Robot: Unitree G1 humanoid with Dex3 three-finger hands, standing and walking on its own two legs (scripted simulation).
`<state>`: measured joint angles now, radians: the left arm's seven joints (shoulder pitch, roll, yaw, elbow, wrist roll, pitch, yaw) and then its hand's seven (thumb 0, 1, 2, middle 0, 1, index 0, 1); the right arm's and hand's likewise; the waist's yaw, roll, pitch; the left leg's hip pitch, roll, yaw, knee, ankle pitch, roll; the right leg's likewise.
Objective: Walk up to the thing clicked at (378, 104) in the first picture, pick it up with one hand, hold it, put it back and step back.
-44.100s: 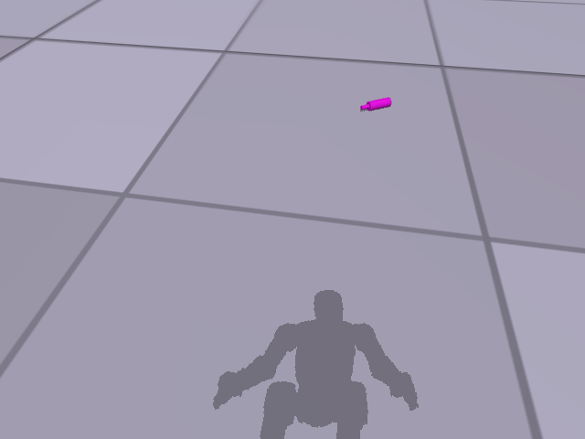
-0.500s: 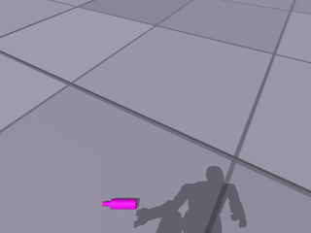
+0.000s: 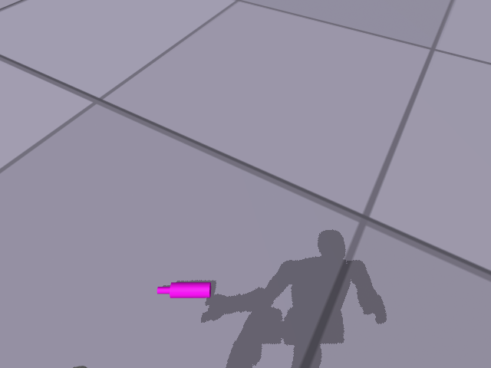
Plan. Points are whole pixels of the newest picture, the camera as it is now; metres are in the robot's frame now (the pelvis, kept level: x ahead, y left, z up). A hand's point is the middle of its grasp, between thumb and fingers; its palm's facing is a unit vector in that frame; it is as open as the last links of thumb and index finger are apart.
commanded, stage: step back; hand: left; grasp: from above
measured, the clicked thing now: (184, 290) +0.49 +0.25 -0.74
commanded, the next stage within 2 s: none
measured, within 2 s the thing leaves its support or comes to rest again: neither
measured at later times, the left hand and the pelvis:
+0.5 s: hand out of the picture +0.03 +0.29 -0.16, palm faces -0.12 -0.92 -0.37, open 7.4 cm; pelvis -0.10 +0.03 -0.01, yaw -5 degrees
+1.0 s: hand out of the picture -0.11 +0.27 -0.15, palm faces -0.01 -0.92 -0.40, open 7.4 cm; pelvis -0.26 +0.01 -0.02, yaw +1 degrees
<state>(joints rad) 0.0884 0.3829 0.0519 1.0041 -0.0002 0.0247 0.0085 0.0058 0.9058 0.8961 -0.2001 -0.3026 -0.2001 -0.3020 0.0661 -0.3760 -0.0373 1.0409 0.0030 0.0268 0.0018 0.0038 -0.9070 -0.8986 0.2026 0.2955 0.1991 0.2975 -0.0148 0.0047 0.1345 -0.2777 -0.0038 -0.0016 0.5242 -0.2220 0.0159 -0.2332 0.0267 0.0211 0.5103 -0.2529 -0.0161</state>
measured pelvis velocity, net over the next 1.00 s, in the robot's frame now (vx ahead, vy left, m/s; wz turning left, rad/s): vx -0.26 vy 0.01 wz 0.01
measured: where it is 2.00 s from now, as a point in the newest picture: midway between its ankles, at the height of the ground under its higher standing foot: outside the picture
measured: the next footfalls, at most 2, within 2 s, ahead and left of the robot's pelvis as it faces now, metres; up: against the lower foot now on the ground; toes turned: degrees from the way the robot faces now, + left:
right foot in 0.62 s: -0.15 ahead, -0.12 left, +0.00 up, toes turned -2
left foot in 0.98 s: -0.24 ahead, +0.12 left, +0.00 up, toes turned -2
